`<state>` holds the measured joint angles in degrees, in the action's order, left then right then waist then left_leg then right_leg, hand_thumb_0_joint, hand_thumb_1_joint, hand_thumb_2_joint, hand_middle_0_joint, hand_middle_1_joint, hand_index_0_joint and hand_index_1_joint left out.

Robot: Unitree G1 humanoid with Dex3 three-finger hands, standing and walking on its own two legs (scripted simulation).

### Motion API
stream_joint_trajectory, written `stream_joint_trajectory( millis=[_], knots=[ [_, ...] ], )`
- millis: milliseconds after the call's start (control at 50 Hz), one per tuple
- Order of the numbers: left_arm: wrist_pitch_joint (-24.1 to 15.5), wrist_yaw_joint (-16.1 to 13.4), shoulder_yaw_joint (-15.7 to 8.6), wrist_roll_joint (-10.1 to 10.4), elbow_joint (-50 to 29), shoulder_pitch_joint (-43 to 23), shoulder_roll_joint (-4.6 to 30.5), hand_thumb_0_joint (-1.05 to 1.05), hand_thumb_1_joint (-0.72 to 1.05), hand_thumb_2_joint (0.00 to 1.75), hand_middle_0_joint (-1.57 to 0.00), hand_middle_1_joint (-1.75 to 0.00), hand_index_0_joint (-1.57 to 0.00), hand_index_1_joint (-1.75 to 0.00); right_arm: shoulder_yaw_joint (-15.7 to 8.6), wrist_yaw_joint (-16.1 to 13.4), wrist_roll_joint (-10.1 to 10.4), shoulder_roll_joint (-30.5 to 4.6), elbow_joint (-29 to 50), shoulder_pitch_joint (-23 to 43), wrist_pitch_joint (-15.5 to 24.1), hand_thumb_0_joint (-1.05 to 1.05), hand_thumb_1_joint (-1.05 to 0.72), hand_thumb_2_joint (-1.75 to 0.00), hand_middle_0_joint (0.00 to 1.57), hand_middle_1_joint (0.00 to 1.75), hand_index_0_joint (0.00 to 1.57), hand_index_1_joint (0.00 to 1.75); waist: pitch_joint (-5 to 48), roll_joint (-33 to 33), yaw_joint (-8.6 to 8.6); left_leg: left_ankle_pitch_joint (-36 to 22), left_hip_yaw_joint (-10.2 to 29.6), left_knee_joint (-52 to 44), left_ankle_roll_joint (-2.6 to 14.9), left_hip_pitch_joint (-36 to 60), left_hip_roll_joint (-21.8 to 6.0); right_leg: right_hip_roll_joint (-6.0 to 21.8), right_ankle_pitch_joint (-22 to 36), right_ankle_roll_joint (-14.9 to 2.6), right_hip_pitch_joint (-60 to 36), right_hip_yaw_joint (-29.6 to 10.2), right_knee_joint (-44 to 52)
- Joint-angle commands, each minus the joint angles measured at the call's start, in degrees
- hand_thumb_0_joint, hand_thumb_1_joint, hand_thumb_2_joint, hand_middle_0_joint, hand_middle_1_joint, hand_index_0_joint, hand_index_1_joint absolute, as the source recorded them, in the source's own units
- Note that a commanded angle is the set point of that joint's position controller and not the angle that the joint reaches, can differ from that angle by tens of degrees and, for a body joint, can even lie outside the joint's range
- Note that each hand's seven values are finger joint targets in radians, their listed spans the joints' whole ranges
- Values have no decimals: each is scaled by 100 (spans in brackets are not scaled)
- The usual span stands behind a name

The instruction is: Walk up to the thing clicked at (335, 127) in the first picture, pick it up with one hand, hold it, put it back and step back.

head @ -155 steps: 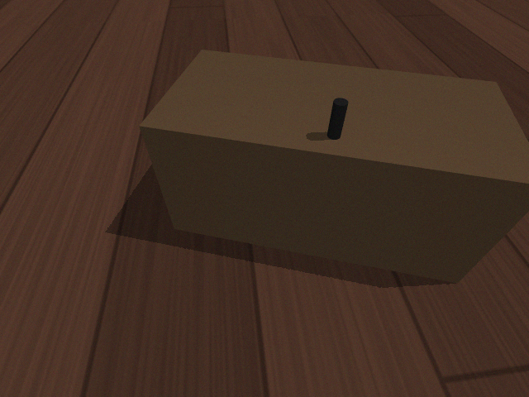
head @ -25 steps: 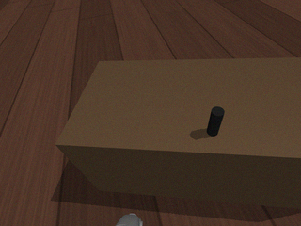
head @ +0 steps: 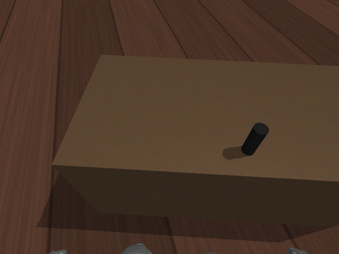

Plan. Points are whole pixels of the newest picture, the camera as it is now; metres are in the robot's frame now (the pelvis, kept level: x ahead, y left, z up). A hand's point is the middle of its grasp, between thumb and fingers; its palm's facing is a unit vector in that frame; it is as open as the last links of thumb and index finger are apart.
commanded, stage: walk up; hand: right
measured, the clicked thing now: (253, 140) +0.47 -0.25 -0.09
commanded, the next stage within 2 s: stand in 1.42 s
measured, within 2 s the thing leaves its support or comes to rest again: neither
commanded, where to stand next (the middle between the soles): +0.06 -0.03 m, yaw -1 degrees
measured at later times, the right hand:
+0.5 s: hand out of the picture +0.06 -0.30 -0.13, palm faces +0.00 +0.92 -0.40, open 7.3 cm
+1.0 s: hand out of the picture +0.09 -0.28 -0.12, palm faces +0.04 +0.92 -0.38, open 7.3 cm
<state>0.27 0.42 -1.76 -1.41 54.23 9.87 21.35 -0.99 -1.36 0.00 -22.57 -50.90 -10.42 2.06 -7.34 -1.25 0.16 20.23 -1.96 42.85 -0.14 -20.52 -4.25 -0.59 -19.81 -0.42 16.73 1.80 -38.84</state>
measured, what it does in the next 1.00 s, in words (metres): stands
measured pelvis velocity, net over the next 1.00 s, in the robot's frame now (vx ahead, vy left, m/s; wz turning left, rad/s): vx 0.02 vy -0.01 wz -0.05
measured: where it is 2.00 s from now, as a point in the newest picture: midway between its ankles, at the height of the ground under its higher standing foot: outside the picture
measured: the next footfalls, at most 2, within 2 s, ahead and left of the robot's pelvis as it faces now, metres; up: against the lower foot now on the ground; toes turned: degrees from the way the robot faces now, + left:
none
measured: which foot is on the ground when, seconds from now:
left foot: down 0.00-1.00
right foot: down 0.00-1.00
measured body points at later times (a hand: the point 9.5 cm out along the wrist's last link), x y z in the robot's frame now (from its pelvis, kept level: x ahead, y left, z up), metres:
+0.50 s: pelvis +0.00 -0.02 +0.02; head +0.01 -0.02 +0.47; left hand +0.11 +0.27 -0.11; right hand +0.06 -0.35 -0.10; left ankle +0.03 +0.12 -0.72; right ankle +0.01 -0.13 -0.72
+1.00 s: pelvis +0.02 -0.01 +0.03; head +0.03 -0.01 +0.48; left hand +0.13 +0.29 -0.10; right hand +0.09 -0.33 -0.10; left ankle +0.03 +0.12 -0.72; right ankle +0.01 -0.13 -0.72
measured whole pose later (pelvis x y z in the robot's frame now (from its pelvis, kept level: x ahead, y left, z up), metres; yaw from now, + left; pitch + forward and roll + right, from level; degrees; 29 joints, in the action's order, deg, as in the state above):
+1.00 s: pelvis +0.02 -0.01 +0.03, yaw -3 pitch -2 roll +0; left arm 1.5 1.7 -1.7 -0.8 61.7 5.4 20.9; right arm -0.3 -1.0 -0.8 -20.7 -63.5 -6.2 2.4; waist -2.9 0.8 -0.3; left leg 11.9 -5.8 22.8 -1.6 -8.5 -3.9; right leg -0.8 -13.3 -0.6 8.5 -1.5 -24.0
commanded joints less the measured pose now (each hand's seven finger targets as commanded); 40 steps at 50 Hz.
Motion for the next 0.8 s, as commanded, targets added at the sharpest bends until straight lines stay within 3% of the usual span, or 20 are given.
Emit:
stream_joint_trajectory(
  millis=[0, 20, 40, 60, 80, 100, 120, 140, 180, 200, 240, 280, 360, 440, 580, 660, 780],
  knots=[
    [-81, 19, -374, 51, -467, -298, 1556, 0, 90, 90, -20, -30, -20, -30, -346, -148, 51, -1098, 131, -243, 109, 0, -90, -90, 20, 30, 20, 30, 1024, 728, -191, -118, 116, -470, 191, 826, 178, 1389, 1706, -1073, 246, -1521, 919],
    [-61, 42, -304, 60, -505, -380, 1370, 0, 90, 90, -20, -30, -20, -30, -369, -133, 4, -1198, 45, -305, 147, 0, -90, -90, 20, 30, 20, 30, 974, 548, -253, -240, 366, -974, 254, 1091, -14, 1174, 1561, -831, 502, -1205, 765],
    [-48, 50, -289, 53, -513, -421, 1287, 0, 90, 90, -20, -30, -20, -30, -410, -117, -18, -1413, -11, -295, 185, 0, -90, -90, 20, 30, 20, 30, 970, 350, -257, -634, 789, -1313, 413, 1092, -422, 785, 1452, -540, 526, -818, 463],
    [-33, 57, -272, 57, -447, -265, 1213, 0, 90, 90, -20, -30, -20, -30, -421, -91, -47, -1572, -40, -162, 208, 0, -90, -90, 20, 30, 20, 30, 948, 118, -109, -682, 1377, -1538, 703, 917, -846, 490, 1159, -340, 479, -614, 142],
    [-24, 46, -286, 40, -343, -102, 1218, 0, 90, 90, -20, -30, -20, -30, -405, -78, -45, -1606, -38, -10, 210, 0, -90, -90, 20, 30, 20, 30, 927, 84, 30, -661, 1614, -1626, 908, 782, -1136, 387, 777, -265, 304, -470, 23],
    [-26, 39, -303, 16, -251, -35, 1238, 0, 90, 90, -20, -30, -20, -30, -380, -68, -54, -1574, -37, 132, 204, 0, -90, -90, 20, 30, 20, 30, 857, 146, 100, -780, 1597, -1621, 953, 556, -1223, 378, 583, -259, 78, -475, 160],
    [-61, 36, -324, 2, -216, 46, 1269, 0, 90, 90, -20, -30, -20, -30, -339, -64, -42, -1490, -54, 154, 201, 0, -90, -90, 20, 30, 20, 30, 921, 256, 147, -1046, 1313, -1465, 814, 424, -1089, 472, 798, -334, -243, -648, 471],
    [-93, 59, -325, 9, -211, -21, 1326, 0, 90, 90, -20, -30, -20, -30, -294, -53, -44, -1398, -68, 213, 195, 0, -90, -90, 20, 30, 20, 30, 897, 407, 117, -1103, 871, -1248, 582, 229, -708, 606, 1095, -459, -427, -948, 825],
    [-104, 76, -341, 39, -264, -320, 1473, 0, 90, 90, -20, -30, -20, -30, -256, -45, -6, -1215, -153, 295, 173, 0, -90, -90, 20, 30, 20, 30, 742, 546, -36, -575, 133, -880, 197, 397, -25, 984, 1286, -744, -143, -1393, 1276],
    [-101, 77, -310, 63, -285, -407, 1431, 0, 90, 90, -20, -30, -20, -30, -229, -35, -13, -1157, -235, 227, 167, 0, -90, -90, 20, 30, 20, 30, 734, 439, -85, -383, 12, -948, 137, 676, 70, 1119, 1253, -793, 83, -1466, 1361],
    [-75, 83, -261, 80, -267, -535, 1347, 0, 90, 90, -20, -30, -20, -30, -235, -13, -53, -1177, -364, 183, 166, 0, -90, -90, 20, 30, 20, 30, 621, 356, -141, -423, 188, -1375, 189, 976, -62, 950, 852, -589, 380, -1254, 1431],
    [-62, 84, -253, 61, -192, -511, 1309, 0, 90, 90, -20, -30, -20, -30, -249, 5, -58, -1239, -433, 247, 168, 0, -90, -90, 20, 30, 20, 30, 693, 364, -64, -511, 440, -1619, 299, 926, -335, 713, 741, -432, 128, -1013, 1384],
    [-51, 93, -270, 48, -111, -585, 1360, 0, 90, 90, -20, -30, -20, -30, -211, 6, -68, -1157, -538, 290, 151, 0, -90, -90, 20, 30, 20, 30, 639, 576, -53, -450, 223, -1701, 207, 861, -197, 768, 468, -425, -49, -1153, 1720],
    [-27, 104, -257, 76, -51, -683, 1264, 0, 90, 90, -20, -30, -20, -30, -209, 11, -98, -1169, -665, 303, 155, 0, -90, -90, 20, 30, 20, 30, 572, 355, -59, -339, 267, -2002, 175, 960, -259, 714, 93, -373, -16, -1138, 1908],
    [-35, 99, -264, 88, 103, -663, 1193, 0, 90, 90, -20, -30, -20, -30, -180, -17, -68, -1205, -797, 321, 196, 0, -90, -90, 20, 30, 20, 30, 948, 150, -50, -1192, 260, -2148, 167, 1222, -427, 659, 1301, -302, -535, -955, 1798],
    [-23, 88, -254, 99, 167, -695, 1162, 0, 90, 90, -20, -30, -20, -30, -179, -40, -58, -1195, -842, 325, 187, 0, -90, -90, 20, 30, 20, 30, 1034, 164, -61, -1486, 216, -2149, 185, 1318, -472, 637, 1655, -282, -633, -908, 1721],
    [8, 84, -235, 103, 291, -653, 1109, 0, 90, 90, -20, -30, -20, -30, -196, -57, -58, -1202, -886, 452, 167, 0, -90, -90, 20, 30, 20, 30, 1014, 57, -44, -1533, 272, -2307, 220, 1408, -594, 583, 1729, -252, -691, -839, 1707]
  ],
)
